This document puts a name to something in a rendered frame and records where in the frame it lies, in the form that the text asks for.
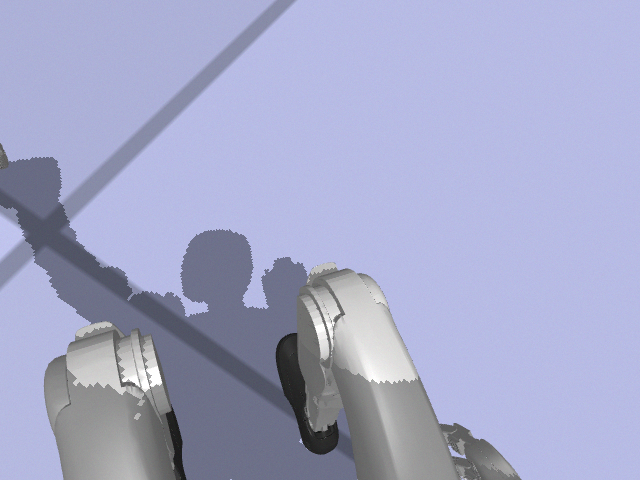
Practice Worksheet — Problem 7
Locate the right robot foot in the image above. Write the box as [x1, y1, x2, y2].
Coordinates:
[276, 333, 339, 455]

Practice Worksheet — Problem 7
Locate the right robot hand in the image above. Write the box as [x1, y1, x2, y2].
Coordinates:
[439, 423, 521, 480]

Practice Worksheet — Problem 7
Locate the left robot foot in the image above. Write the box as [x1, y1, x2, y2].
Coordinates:
[165, 405, 186, 480]

